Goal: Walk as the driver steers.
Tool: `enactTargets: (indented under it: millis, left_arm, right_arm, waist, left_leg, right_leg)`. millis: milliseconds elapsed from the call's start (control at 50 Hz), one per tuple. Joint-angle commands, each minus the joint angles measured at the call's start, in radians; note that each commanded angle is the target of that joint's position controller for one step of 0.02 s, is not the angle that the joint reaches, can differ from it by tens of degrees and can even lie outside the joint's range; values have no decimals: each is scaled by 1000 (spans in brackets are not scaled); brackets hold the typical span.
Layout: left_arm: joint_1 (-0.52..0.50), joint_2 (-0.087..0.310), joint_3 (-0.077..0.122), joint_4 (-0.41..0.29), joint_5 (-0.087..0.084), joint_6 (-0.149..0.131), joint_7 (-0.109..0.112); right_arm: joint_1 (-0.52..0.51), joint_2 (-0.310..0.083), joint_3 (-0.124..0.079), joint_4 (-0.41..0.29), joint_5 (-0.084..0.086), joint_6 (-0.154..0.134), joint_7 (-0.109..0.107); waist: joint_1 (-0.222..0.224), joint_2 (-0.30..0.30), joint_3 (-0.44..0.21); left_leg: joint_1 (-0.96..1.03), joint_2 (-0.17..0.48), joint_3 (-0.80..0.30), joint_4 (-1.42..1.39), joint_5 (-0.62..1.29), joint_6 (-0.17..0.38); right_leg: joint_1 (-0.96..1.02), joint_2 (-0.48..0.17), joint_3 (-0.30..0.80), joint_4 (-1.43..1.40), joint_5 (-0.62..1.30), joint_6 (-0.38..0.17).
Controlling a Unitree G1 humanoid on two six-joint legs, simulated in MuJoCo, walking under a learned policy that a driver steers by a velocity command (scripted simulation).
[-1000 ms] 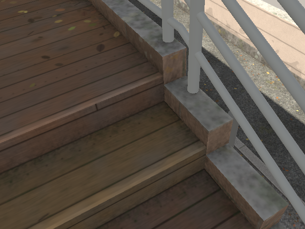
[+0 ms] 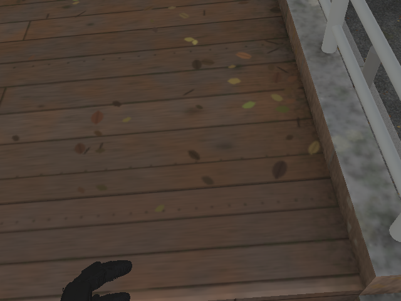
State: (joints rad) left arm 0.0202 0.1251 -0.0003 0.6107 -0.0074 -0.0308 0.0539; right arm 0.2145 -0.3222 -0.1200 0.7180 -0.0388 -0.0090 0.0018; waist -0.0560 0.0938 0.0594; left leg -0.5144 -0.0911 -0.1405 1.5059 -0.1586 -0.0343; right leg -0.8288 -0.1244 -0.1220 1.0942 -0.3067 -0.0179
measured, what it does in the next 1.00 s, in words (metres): climbs, turning left: left foot, then right foot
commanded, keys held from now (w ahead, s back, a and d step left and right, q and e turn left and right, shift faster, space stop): q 0.44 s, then w+q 0.12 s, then w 0.44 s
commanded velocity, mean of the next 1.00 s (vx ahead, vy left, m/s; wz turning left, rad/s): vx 0.21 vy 0.00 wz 0.45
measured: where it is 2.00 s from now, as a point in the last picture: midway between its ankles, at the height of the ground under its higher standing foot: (169, 187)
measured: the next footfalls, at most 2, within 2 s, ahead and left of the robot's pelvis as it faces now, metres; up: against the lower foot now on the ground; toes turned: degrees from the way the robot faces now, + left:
left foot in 0.38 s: +0.19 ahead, +0.15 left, +0.00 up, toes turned +15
right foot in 0.98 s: +0.26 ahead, -0.16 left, +0.00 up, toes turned +26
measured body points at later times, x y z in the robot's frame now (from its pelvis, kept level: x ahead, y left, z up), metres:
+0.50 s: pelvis +0.10 +0.03 +0.08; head +0.11 +0.06 +0.52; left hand +0.17 +0.32 -0.04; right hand +0.28 -0.19 -0.02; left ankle +0.15 +0.14 -0.64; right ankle +0.11 -0.12 -0.54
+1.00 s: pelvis +0.25 -0.04 +0.07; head +0.26 -0.07 +0.52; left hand +0.34 +0.26 +0.05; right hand +0.48 -0.21 -0.05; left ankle +0.15 +0.14 -0.62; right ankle +0.23 -0.17 -0.65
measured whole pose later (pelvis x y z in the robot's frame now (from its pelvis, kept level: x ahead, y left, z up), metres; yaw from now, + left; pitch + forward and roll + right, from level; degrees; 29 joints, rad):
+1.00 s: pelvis +0.25 -0.04 +0.07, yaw +26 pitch +5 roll +4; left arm 0.16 0.19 -0.02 0.46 -0.01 -0.05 0.03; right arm 0.28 -0.25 -0.10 0.68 -0.03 -0.06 -0.02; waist 0.04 0.02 -0.12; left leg -0.46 -0.07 -0.20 0.80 -0.34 0.05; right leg -0.32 -0.08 0.02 0.72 -0.39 0.02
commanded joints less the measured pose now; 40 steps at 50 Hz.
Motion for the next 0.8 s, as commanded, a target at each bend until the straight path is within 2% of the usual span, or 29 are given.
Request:
enactTargets:
  millis: [20,40,60,80,100,140,160,200,220,260,300,320,340,360,380,400,420,440,460,480,500,540,600,620,660,720,760,780,800]
  left_arm:
    - [0,28,13,-61,-6,-7,25]
    - [19,48,21,-43,4,-15,16]
    - [51,83,30,-13,27,-19,7]
    - [48,101,30,5,23,-28,0]
    - [47,115,42,33,40,-22,2]
    - [81,128,53,32,38,-16,21]
    - [102,164,47,17,26,-10,9]
    - [146,202,64,14,24,9,8]
    - [138,239,75,-9,25,12,16]
    - [142,263,95,-8,35,17,10]
    - [159,267,96,-9,34,41,4]
    - [149,253,93,-10,30,55,3]
    - [162,238,87,-17,21,76,-1]
    - [237,217,90,18,30,103,-5]
    - [269,165,80,13,28,112,-17]
    - [214,123,67,-88,2,106,-16]
    - [203,117,65,-103,-2,97,-8]
    - [221,113,66,-63,19,89,-7]
    - [163,131,69,-47,28,81,-7]
    - [150,147,77,-52,57,67,-16]
    - [147,147,76,-48,69,63,-23]
    - [137,143,67,-46,75,63,-39]
    - [97,118,43,-49,58,64,-46]
    - [119,112,38,-39,52,55,-39]
    - [124,95,27,-33,69,51,-55]
    - [80,88,17,-82,77,52,-62]
    - [28,90,8,-119,51,45,-54]
    - [-6,98,9,-132,42,38,-34]
    - [15,105,4,-146,39,33,-24]
  right_arm:
    - [82,49,30,-76,-40,75,4]
    - [39,55,32,-104,-36,94,-8]
    - [33,76,50,-126,-16,86,-12]
    - [41,76,51,-123,-13,90,-22]
    - [31,97,59,-137,-11,76,-32]
    - [61,40,44,-125,-25,76,-27]
    - [-19,71,54,-140,-1,66,-22]
    - [-59,66,63,-131,8,56,3]
    - [-68,82,65,-135,14,50,17]
    - [-79,64,52,-153,14,43,13]
    - [-56,64,42,-173,33,51,-9]
    - [-22,66,39,-165,29,50,-8]
    - [26,55,34,-153,21,38,-7]
    - [102,39,28,-124,10,17,16]
    - [160,5,27,-130,-8,-3,22]
    - [158,-138,-13,-160,-2,-4,7]
    - [143,-188,-33,-179,-7,-7,-16]
    - [48,-150,-22,-193,-10,4,-23]
    - [-5,-79,-4,-203,-14,19,-25]
    - [-43,-25,6,-211,-1,20,-30]
    - [-14,4,18,-200,12,10,-33]
    - [61,2,16,-164,25,-14,-32]
    - [115,-10,11,-140,3,-30,-33]
    - [152,7,11,-127,9,-24,-30]
    - [140,18,13,-114,9,-29,-30]
    - [143,-23,-2,-84,6,-50,-36]
    - [148,-9,6,-72,8,-64,-47]
    - [113,-12,6,-85,-19,-71,-50]
    - [119,-12,8,-91,-19,-74,-52]
  waist:
    - [-59,-192,-215]
    - [-67,-159,-197]
    - [-77,-141,-152]
    - [-76,-152,-100]
    - [-87,-181,-70]
    - [-52,-204,-36]
    - [-34,-273,-43]
    - [19,-227,-77]
    - [23,-263,-112]
    - [51,-247,-143]
    - [47,-315,-99]
    - [35,-306,-88]
    - [28,-281,-71]
    - [24,-157,-56]
    - [16,63,-23]
    - [10,259,-59]
    - [20,256,-141]
    - [65,169,-181]
    - [70,91,-174]
    - [81,62,-192]
    - [76,42,-188]
    - [59,-6,-198]
    - [37,-8,-207]
    - [27,17,-207]
    - [31,15,-200]
    - [40,-4,-147]
    - [36,12,-107]
    - [25,19,-105]
    - [27,23,-130]
  left_leg:
    - [-246,81,36,366,147,1]
    - [-275,93,28,369,140,5]
    - [-277,86,15,354,110,12]
    - [-279,84,14,334,63,11]
    - [-350,98,-16,231,29,14]
    - [-344,89,-36,115,-10,3]
    - [-334,97,63,-52,-38,6]
    - [-199,107,201,-368,-149,16]
    - [-94,131,205,-464,-149,40]
    - [18,143,255,-541,-55,61]
    - [99,121,266,-660,-116,71]
    - [135,109,269,-748,-96,72]
    - [161,83,261,-840,-151,54]
    - [214,92,161,-974,-212,53]
    - [247,221,-91,-1074,-105,69]
    - [256,404,-422,-1197,270,181]
    - [237,447,-533,-1259,208,288]
    - [226,417,-466,-1244,32,313]
    - [207,336,-326,-1200,-172,292]
    - [202,276,-309,-1190,-328,270]
    - [220,252,-308,-1189,-389,259]
    - [275,222,-302,-1186,-403,254]
    - [324,263,-358,-1229,-416,291]
    - [331,267,-362,-1227,-450,300]
    - [286,271,-383,-1226,-471,336]
    - [268,301,-433,-1241,-521,354]
    - [278,307,-429,-1248,-488,356]
    - [266,298,-405,-1231,-406,364]
    - [293,295,-399,-1227,-412,364]
  right_leg:
    - [320,-255,498,-569,-133,-102]
    - [301,-262,433,-570,-179,-88]
    - [275,-243,362,-578,-144,-75]
    - [221,-269,300,-588,-111,-85]
    - [257,-243,257,-607,-94,-69]
    - [297,-261,189,-663,-74,-54]
    - [332,-262,156,-733,-143,-90]
    - [395,-223,16,-755,-134,-69]
    - [406,-236,0,-754,-100,-52]
    - [445,-263,-11,-744,-127,-34]
    - [458,-252,-38,-728,-243,-20]
    - [468,-254,-47,-699,-268,-5]
    - [501,-219,-78,-612,-281,3]
    - [472,-167,-123,-410,-252,13]
    - [275,-92,-144,-84,-357,63]
    - [117,25,-4,77,-380,114]
    - [150,39,116,256,-352,114]
    - [160,32,164,330,-224,96]
    - [137,26,157,355,-124,85]
    - [114,37,152,382,-66,65]
    - [77,48,157,395,-24,58]
    - [50,63,153,340,0,49]
    - [23,87,147,278,2,35]
    - [15,80,152,282,10,25]
    - [10,103,149,365,-3,-1]
    - [-74,86,177,438,-52,3]
    - [-134,72,218,456,-102,14]
    - [-146,74,222,502,-152,18]
    - [-153,66,237,509,-193,10]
